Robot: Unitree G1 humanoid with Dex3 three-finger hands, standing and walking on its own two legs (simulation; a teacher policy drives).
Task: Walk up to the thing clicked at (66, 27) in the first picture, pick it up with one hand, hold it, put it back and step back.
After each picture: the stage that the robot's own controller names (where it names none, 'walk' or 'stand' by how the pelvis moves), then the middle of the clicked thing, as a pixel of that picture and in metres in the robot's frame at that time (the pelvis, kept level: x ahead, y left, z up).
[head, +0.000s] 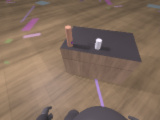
stand; (69, 37) +0.86 +0.28 -0.05
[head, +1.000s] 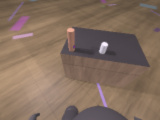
walk; (71, 40) +0.73 +0.20 -0.03
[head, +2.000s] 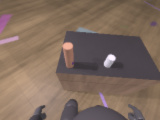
stand; (69, 56) +0.46 +0.19 -0.02
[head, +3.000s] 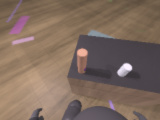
stand; (82, 62) +0.42 +0.09 -0.03
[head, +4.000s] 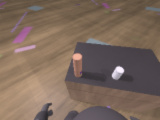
stand; (77, 66) +0.44 +0.12 -0.05
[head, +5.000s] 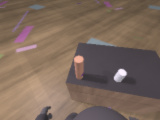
stand; (79, 68) +0.42 +0.11 -0.06
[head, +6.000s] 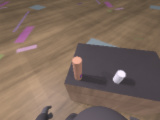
stand; (77, 69) +0.41 +0.12 -0.06
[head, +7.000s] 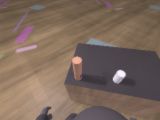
stand; (77, 69) +0.41 +0.12 -0.06
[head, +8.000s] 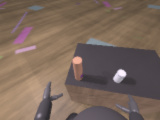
rise first; (78, 69) +0.40 +0.12 -0.05
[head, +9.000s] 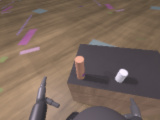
go down; (80, 69) +0.42 +0.11 -0.05
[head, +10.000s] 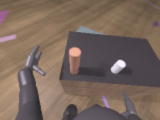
go down; (74, 62) +0.41 +0.10 +0.00
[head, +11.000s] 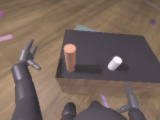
approach; (70, 60) +0.43 +0.11 +0.01
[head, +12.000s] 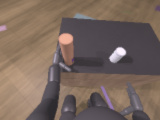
close in; (67, 52) +0.44 +0.11 +0.05
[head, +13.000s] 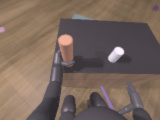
lift; (67, 53) +0.44 +0.11 +0.05
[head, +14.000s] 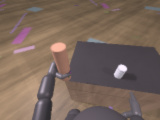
lift; (63, 64) +0.31 +0.17 +0.15
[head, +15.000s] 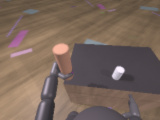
hold; (65, 65) +0.31 +0.15 +0.16
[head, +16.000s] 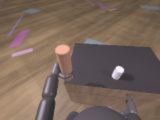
hold; (65, 65) +0.32 +0.16 +0.14
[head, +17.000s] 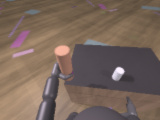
hold; (65, 66) +0.31 +0.16 +0.14
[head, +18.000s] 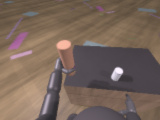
crouch; (67, 60) +0.34 +0.14 +0.16
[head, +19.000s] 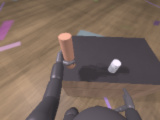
lower; (68, 53) +0.43 +0.13 +0.10
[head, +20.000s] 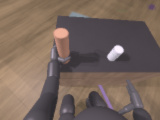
lower; (63, 49) +0.46 +0.12 +0.06
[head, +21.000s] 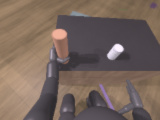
lower; (62, 49) +0.46 +0.13 +0.06
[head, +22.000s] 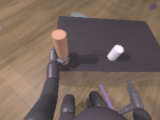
lower; (62, 50) +0.46 +0.13 +0.06
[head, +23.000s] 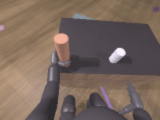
lower; (63, 53) +0.44 +0.14 +0.05
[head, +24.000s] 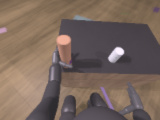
open; (65, 54) +0.43 +0.12 +0.05
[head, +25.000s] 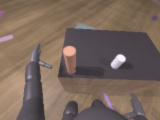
sink last; (70, 62) +0.40 +0.11 +0.02
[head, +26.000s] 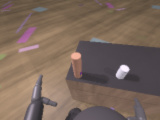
sink last; (77, 66) +0.41 +0.13 +0.00
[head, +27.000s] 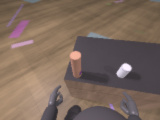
stand; (76, 66) +0.39 +0.12 +0.01
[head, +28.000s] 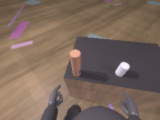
stand; (76, 64) +0.41 +0.13 +0.01
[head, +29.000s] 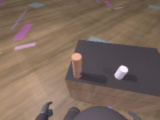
stand; (77, 67) +0.40 +0.12 -0.02
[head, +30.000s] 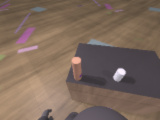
stand; (77, 69) +0.41 +0.13 -0.05
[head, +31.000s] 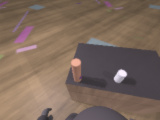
stand; (76, 71) +0.39 +0.12 -0.06
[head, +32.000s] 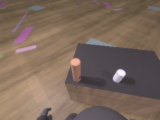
stand; (76, 71) +0.39 +0.13 -0.06
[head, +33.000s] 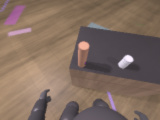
walk; (82, 56) +0.46 +0.07 -0.03
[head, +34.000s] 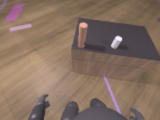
walk; (82, 36) +0.71 +0.11 -0.04
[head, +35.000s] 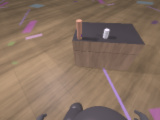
stand; (79, 30) +1.01 +0.24 -0.04
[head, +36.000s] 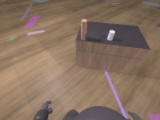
stand; (83, 30) +1.00 +0.12 -0.05
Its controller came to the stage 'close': yes
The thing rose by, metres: 0.20
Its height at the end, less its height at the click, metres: +0.00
